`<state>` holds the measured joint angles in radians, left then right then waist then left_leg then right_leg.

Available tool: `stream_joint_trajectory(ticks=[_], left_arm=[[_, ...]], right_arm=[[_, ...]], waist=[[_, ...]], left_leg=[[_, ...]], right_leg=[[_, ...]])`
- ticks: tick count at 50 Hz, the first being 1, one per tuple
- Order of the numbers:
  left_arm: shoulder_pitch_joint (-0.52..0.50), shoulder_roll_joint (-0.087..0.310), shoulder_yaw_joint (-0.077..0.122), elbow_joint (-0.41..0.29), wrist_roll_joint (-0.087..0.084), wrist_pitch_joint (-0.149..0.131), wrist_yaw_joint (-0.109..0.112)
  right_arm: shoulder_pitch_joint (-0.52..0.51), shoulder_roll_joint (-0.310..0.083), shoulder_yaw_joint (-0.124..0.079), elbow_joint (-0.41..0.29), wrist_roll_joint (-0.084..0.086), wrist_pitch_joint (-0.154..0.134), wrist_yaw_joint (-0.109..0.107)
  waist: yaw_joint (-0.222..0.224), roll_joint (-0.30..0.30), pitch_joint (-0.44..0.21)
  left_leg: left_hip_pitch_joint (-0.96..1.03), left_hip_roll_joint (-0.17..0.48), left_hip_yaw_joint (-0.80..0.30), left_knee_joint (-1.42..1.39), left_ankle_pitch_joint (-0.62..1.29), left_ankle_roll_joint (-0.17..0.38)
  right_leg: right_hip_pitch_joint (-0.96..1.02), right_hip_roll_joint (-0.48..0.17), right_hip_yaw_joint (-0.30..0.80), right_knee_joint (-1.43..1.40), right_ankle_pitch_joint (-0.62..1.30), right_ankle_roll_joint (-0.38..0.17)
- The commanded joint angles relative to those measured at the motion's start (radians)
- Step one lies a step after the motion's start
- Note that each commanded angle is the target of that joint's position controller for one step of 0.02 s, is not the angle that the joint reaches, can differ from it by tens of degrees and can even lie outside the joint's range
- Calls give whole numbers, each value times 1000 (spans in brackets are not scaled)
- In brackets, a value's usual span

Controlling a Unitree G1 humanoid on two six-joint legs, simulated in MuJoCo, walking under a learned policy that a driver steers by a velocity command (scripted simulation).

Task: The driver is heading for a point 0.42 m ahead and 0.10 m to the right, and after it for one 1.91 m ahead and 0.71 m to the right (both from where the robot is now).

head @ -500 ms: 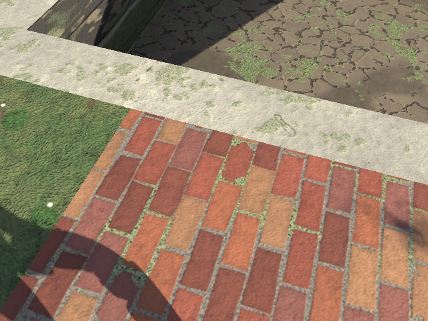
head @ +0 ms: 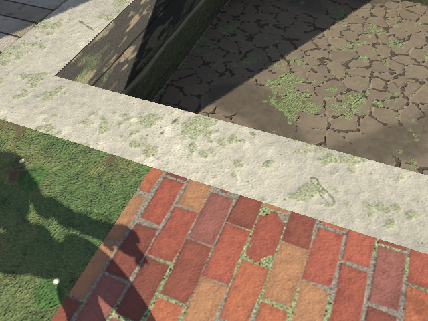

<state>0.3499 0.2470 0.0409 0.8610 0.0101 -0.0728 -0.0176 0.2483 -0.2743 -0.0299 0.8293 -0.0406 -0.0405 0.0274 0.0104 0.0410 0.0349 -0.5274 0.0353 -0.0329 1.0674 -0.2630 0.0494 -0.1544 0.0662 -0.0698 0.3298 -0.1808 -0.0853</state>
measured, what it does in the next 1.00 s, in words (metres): walks ahead, turning right: left foot, then right foot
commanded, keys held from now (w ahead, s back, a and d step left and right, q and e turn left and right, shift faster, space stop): w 0.24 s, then no key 0.02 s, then e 0.74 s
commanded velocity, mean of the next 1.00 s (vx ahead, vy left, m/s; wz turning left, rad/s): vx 0.23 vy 0.00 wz -0.30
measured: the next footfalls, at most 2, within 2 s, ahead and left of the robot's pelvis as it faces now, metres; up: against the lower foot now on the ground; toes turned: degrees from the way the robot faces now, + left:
left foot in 0.30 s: +0.32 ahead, +0.12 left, +0.00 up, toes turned +3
right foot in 0.80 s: +0.32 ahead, -0.08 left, +0.00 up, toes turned -20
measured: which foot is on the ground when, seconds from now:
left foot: up 0.00-0.28, down 0.30-0.80, up 0.82-1.00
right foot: down 0.00-0.30, up 0.32-0.78, down 0.80-1.00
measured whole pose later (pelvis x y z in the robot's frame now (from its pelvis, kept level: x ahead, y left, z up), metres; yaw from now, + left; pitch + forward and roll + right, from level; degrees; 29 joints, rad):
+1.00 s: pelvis +0.28 +0.01 -0.01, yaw -22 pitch +1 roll +1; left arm 0.20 0.27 0.07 0.77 0.00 0.04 0.00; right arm 0.17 -0.27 -0.06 0.81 -0.03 0.04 -0.02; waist 0.01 0.03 0.06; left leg -0.48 0.02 0.00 1.05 -0.43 -0.04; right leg -0.30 0.07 0.01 0.45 -0.17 -0.09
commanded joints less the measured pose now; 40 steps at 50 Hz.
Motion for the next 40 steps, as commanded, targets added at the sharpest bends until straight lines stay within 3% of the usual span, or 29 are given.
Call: stream_joint_trajectory(ticks=[1,5,10,12,13,14,15,16,17,18,19,20,22,25,31,37,39,40], left_arm=[[33,117,24,-22,-7,-22,0],[82,122,23,11,-9,-21,-1],[130,139,24,49,2,-13,10],[110,151,27,56,7,-8,17],[100,150,26,61,7,-3,20],[104,135,19,66,-1,0,21],[100,99,5,32,-14,-5,22],[255,-11,-20,28,-52,1,25],[181,124,18,54,-18,17,44],[115,105,20,36,-19,19,43],[79,88,18,31,-14,22,40],[60,86,24,33,-3,36,34],[85,66,28,36,12,69,19],[67,47,34,17,13,95,12],[-91,27,22,-61,21,116,-5],[-156,57,31,-125,19,122,-12],[-125,54,33,-131,18,105,-9],[-79,102,46,-120,25,88,0]], right_arm=[[-26,-43,-2,-58,-2,2,8],[-182,-13,17,-99,7,-5,14],[-271,-36,15,-125,11,-12,7],[-228,-52,6,-114,8,-18,1],[-136,-60,-1,-81,2,-27,-5],[10,-78,-11,-30,-13,-43,-16],[172,-145,-29,-1,-36,-55,-31],[194,-234,-55,4,-25,-43,-34],[172,-173,-49,-5,24,-33,-29],[79,-114,-30,-12,28,-36,-30],[21,-65,-17,-18,25,-39,-31],[-3,-39,-9,-16,27,-41,-37],[-23,-42,-8,-16,28,-42,-46],[-31,-69,-18,-17,28,-45,-53],[-9,-79,-25,-4,23,-18,-63],[16,-127,-54,-1,16,23,-55],[18,-137,-63,3,17,39,-58],[63,-119,-62,11,11,46,-56]], waist=[[-13,-107,22],[25,-111,33],[43,-115,42],[12,-119,25],[-27,-114,-14],[-85,-79,-96],[-137,4,-226],[-80,240,-380],[-96,37,-340],[-56,32,-209],[-33,16,-130],[-16,30,-85],[21,55,-84],[46,52,-96],[10,78,-65],[-26,80,-54],[-1,33,-61],[12,-93,-95]], left_leg=[[-108,54,31,-94,103,-29],[-63,41,78,-344,239,-41],[-20,10,89,-483,210,-4],[58,-20,95,-528,128,26],[164,-52,103,-573,122,45],[365,-53,94,-639,209,71],[632,151,-97,-614,375,116],[876,458,-475,-634,681,285],[774,408,-435,-644,789,271],[660,365,-270,-661,871,240],[561,319,-176,-700,873,196],[486,281,-109,-733,837,157],[383,246,-18,-771,834,136],[347,244,66,-791,800,154],[339,236,172,-781,605,149],[395,312,146,-677,434,136],[373,295,174,-566,330,81],[323,231,217,-407,192,20]], right_leg=[[28,-252,196,-208,261,-132],[47,-217,121,-199,341,-101],[168,-277,134,-138,440,-91],[208,-291,129,-56,590,-77],[217,-271,112,61,730,-59],[159,-223,85,244,736,-32],[-30,-172,60,509,423,-4],[-329,5,3,867,-386,36],[-358,-23,123,935,-387,28],[-380,-59,142,922,-330,28],[-381,-92,129,872,-285,34],[-359,-110,125,832,-250,43],[-280,-99,98,822,-197,68],[-296,-92,76,802,-135,88],[-286,-117,20,527,-13,85],[-240,-99,-18,367,-175,40],[-139,-82,-21,196,-94,17],[-38,-125,87,72,45,-7]])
